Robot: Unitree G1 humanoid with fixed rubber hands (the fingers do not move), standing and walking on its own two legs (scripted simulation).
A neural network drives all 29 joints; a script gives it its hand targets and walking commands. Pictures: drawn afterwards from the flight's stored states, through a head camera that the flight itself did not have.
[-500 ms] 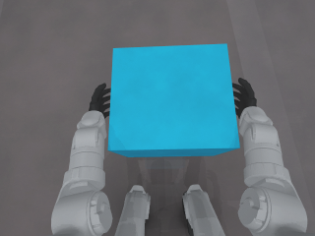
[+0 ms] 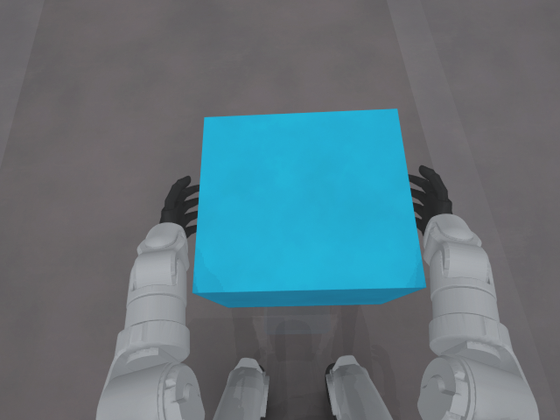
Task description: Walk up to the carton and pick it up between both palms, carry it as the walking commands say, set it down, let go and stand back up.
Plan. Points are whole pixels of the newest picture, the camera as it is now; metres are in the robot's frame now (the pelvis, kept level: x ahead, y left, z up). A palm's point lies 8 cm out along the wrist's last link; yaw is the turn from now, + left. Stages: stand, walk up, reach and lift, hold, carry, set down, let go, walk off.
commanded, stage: reach and lift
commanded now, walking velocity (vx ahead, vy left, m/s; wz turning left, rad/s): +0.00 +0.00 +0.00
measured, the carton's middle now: (302, 220) +0.43 -0.01 -0.12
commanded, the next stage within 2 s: none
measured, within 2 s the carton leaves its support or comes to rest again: neither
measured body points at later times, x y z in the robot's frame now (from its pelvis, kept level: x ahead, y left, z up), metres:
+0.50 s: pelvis +0.02 +0.00 +0.06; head +0.15 +0.00 +0.49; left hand +0.39 +0.18 +0.01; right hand +0.39 -0.20 +0.01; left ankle +0.05 +0.14 -0.65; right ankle +0.05 -0.13 -0.65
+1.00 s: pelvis +0.03 +0.00 +0.09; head +0.08 +0.00 +0.54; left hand +0.36 +0.18 +0.08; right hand +0.37 -0.20 +0.08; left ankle +0.05 +0.14 -0.65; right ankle +0.05 -0.13 -0.65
